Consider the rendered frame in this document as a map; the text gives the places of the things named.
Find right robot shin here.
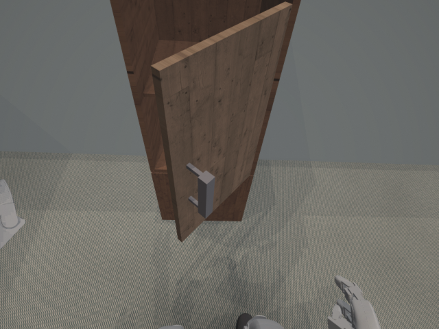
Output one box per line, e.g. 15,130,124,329
248,315,267,324

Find right robot hand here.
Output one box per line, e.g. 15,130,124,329
327,276,381,329

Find cupboard door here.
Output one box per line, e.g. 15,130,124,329
151,2,292,242

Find robot right foot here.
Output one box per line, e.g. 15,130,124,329
236,313,252,329

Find left robot hand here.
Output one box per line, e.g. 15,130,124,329
0,179,25,249

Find handle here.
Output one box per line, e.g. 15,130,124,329
186,163,215,218

